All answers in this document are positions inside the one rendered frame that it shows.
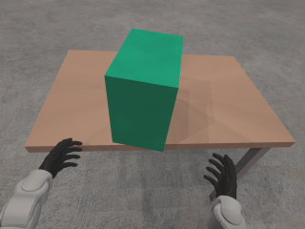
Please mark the left robot forearm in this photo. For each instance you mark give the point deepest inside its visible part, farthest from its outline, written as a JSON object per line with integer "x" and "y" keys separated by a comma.
{"x": 23, "y": 210}

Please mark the carton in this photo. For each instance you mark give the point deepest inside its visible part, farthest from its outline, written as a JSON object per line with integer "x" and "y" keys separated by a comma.
{"x": 142, "y": 84}

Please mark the left robot hand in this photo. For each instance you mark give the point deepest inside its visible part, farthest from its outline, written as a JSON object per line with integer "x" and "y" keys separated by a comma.
{"x": 54, "y": 161}

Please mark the right robot forearm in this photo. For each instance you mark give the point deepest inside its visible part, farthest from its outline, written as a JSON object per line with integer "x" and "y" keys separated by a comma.
{"x": 226, "y": 213}

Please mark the table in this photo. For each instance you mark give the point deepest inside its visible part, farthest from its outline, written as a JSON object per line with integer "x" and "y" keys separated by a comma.
{"x": 217, "y": 106}

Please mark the right robot hand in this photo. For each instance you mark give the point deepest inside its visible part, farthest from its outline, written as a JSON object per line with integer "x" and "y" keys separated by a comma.
{"x": 226, "y": 185}

